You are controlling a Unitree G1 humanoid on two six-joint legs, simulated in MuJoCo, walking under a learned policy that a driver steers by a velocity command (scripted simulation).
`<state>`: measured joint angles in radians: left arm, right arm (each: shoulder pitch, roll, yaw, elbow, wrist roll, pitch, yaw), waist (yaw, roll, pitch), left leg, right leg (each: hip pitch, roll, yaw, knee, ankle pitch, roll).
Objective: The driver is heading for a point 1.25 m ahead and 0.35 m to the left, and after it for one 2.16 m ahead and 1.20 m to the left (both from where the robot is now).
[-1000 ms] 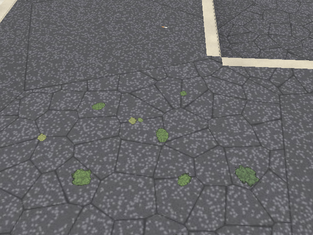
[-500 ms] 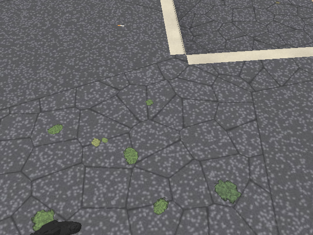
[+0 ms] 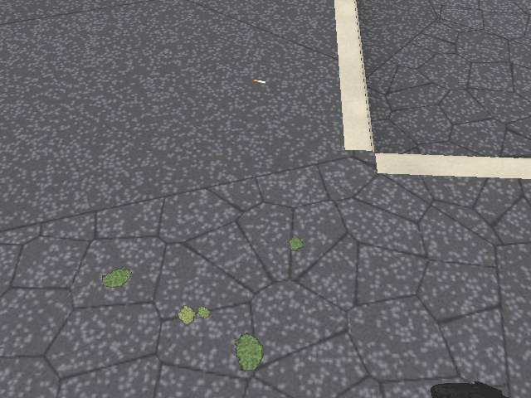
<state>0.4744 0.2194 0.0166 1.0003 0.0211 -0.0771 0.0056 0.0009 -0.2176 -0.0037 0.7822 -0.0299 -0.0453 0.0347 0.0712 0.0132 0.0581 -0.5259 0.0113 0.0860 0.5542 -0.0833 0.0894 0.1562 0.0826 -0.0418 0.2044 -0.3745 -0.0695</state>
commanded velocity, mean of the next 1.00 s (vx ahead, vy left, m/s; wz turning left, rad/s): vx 0.50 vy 0.00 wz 0.10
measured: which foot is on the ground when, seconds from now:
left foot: up 0.00-0.00, down 0.02-0.60, up 0.62-1.00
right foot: down 0.00-0.02, up 0.04-0.56, down 0.58-1.00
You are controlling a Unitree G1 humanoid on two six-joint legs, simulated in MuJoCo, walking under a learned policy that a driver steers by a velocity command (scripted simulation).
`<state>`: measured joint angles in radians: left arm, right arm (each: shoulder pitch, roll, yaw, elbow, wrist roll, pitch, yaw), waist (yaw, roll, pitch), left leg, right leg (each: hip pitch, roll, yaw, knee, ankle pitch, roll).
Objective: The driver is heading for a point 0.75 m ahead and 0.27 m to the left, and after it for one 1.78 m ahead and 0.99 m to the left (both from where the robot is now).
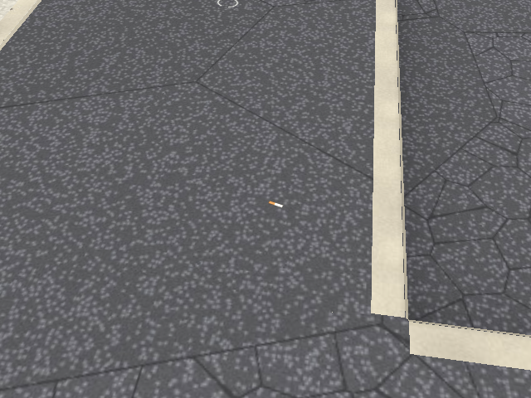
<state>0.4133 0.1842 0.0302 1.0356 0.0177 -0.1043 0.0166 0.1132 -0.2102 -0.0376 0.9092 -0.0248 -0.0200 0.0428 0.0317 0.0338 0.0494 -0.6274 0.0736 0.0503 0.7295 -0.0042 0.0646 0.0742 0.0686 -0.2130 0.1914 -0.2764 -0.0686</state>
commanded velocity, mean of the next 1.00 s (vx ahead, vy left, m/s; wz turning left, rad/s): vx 0.50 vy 0.00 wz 0.56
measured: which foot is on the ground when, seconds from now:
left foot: up 0.00-0.12, down 0.14-0.68, up 0.70-1.00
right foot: down 0.00-0.12, up 0.14-0.64, down 0.66-1.00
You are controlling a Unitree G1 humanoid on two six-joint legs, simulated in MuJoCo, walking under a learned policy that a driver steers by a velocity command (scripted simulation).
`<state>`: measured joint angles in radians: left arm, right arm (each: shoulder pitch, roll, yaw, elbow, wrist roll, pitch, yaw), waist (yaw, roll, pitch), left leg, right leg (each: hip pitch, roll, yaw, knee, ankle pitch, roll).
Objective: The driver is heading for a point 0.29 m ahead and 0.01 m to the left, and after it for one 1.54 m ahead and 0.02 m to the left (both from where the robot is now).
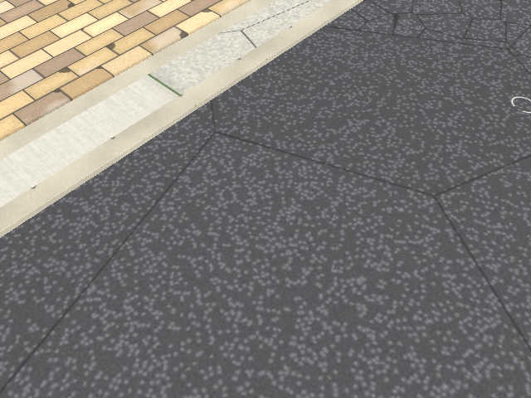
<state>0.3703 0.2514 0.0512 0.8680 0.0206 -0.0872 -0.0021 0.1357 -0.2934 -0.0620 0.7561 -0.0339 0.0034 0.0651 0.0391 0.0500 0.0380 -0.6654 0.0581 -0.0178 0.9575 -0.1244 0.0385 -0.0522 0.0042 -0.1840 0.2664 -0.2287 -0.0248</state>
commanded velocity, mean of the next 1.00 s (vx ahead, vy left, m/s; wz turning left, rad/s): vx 0.40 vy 0.00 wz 0.27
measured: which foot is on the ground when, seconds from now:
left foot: up 0.00-0.16, down 0.18-0.76, up 0.78-1.00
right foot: down 0.00-0.20, up 0.22-0.74, down 0.76-1.00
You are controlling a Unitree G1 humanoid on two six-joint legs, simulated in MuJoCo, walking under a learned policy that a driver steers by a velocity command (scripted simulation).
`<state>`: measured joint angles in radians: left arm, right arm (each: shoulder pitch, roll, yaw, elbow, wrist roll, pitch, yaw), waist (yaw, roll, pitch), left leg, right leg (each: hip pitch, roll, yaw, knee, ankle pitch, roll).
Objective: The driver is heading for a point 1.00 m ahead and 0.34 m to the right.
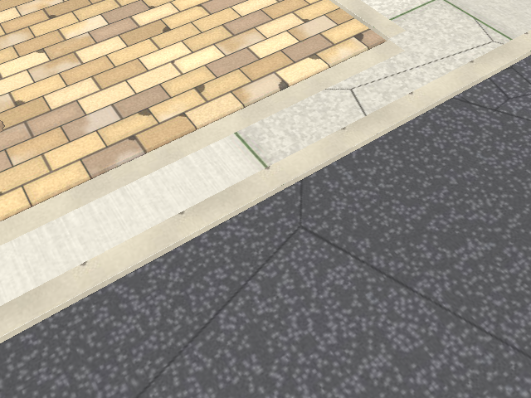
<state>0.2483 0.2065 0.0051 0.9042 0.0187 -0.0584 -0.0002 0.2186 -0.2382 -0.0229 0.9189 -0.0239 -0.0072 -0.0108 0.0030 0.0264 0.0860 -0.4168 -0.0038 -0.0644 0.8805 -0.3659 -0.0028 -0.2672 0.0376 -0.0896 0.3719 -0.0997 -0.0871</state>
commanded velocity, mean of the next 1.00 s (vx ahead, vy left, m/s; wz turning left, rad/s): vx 0.03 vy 0.00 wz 0.01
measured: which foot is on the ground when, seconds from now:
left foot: up 0.00-0.12, down 0.14-1.00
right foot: down 0.00-1.00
